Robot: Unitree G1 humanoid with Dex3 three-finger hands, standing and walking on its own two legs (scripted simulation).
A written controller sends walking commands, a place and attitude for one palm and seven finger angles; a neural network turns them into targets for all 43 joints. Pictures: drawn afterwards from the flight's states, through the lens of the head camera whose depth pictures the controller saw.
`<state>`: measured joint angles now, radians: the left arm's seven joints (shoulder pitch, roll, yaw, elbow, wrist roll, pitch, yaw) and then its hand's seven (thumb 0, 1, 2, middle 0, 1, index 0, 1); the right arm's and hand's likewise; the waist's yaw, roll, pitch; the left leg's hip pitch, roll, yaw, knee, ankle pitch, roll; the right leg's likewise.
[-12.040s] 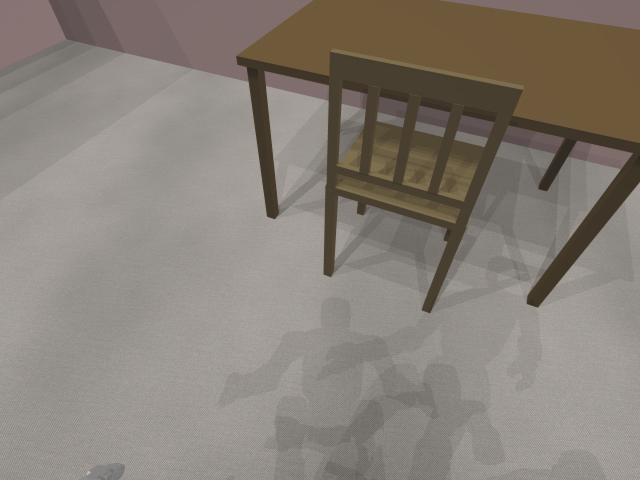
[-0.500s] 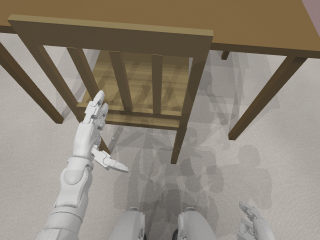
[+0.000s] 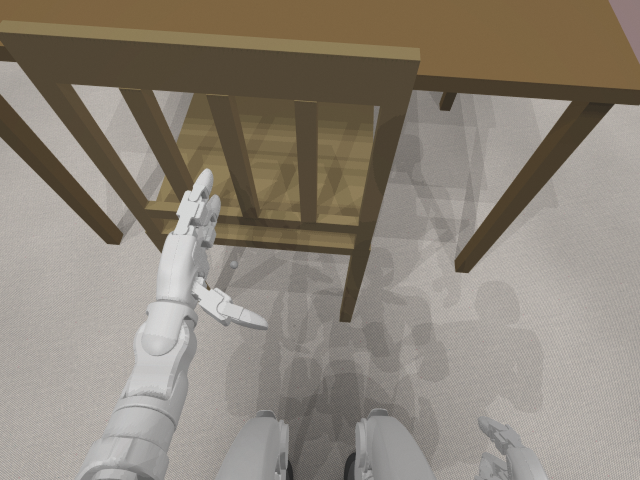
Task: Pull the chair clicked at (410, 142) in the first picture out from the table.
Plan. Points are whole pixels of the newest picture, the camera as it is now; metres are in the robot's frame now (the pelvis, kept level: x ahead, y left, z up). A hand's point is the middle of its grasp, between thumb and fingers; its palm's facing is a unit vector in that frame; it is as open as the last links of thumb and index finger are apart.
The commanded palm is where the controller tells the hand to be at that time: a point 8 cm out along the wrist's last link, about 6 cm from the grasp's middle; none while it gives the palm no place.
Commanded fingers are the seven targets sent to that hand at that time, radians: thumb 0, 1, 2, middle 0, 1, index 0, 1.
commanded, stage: aim the fingers beside a spindle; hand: left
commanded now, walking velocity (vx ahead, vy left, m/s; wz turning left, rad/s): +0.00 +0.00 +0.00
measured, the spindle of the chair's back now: (238, 163) +0.53 +0.12 +0.02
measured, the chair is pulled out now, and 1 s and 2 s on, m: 0.00 0.00 0.00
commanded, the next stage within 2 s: push the fingers through the gap in 0.22 s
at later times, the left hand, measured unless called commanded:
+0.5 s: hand (229, 257) +0.38 +0.12 +0.02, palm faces -0.09 -1.00 -0.03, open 17.0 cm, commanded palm +0.37 +0.17 +0.02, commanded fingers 0.00 -0.50 0.30 -0.06 -0.08 -0.06 -0.08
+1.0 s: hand (241, 217) +0.44 +0.11 +0.02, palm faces -0.08 -1.00 -0.03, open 17.0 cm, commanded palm +0.41 +0.16 +0.02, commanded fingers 0.00 -0.50 0.30 -0.06 -0.08 -0.06 -0.08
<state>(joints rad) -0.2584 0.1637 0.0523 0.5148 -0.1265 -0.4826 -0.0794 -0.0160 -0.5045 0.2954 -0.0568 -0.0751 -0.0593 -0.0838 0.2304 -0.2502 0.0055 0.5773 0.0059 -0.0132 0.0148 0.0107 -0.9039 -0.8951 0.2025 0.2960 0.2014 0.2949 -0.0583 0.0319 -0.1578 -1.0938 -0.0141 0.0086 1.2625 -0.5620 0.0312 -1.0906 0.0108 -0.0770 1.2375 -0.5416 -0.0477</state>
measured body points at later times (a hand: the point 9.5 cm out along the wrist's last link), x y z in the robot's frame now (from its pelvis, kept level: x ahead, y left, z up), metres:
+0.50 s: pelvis +0.00 +0.00 +0.00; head +0.12 +0.01 +0.43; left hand +0.38 +0.17 +0.02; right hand +0.14 -0.25 -0.12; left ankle +0.02 +0.10 -0.63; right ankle +0.02 -0.09 -0.63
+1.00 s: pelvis +0.00 +0.01 +0.00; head +0.13 +0.01 +0.43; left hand +0.43 +0.16 +0.03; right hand +0.08 -0.25 -0.13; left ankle +0.02 +0.10 -0.63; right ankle +0.02 -0.09 -0.63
